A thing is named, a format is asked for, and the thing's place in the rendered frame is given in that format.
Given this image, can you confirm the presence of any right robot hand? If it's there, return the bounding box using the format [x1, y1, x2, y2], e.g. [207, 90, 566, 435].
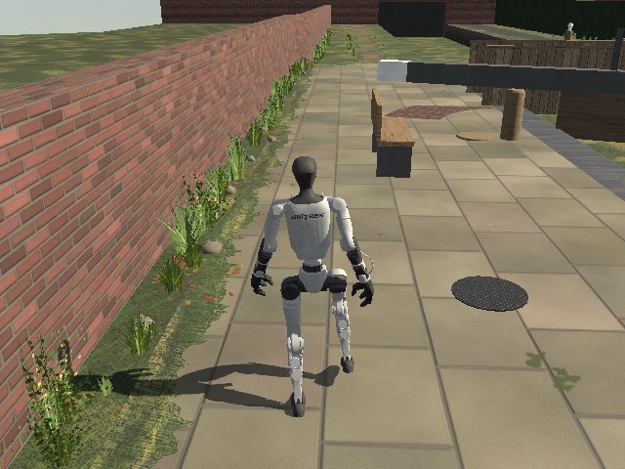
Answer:
[352, 279, 374, 307]

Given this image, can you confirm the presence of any right robot upper arm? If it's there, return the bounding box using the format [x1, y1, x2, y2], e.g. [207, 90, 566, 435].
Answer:
[327, 196, 355, 252]

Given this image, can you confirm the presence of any right robot shin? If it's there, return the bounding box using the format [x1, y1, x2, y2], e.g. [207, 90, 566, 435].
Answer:
[335, 300, 351, 361]

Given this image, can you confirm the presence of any left robot forearm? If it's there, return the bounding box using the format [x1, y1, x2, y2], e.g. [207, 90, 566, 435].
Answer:
[253, 238, 272, 277]

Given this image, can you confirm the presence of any right robot forearm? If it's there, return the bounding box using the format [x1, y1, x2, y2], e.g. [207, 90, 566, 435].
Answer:
[347, 236, 370, 283]

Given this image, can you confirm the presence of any left robot upper arm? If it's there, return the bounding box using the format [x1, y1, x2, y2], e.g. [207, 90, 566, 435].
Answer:
[263, 199, 287, 253]

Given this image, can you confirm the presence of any robot left thigh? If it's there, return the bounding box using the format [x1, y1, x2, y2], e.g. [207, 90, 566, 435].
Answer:
[280, 275, 304, 355]

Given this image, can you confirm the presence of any left robot hand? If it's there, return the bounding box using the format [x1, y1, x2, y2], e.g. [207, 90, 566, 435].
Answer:
[251, 274, 273, 296]

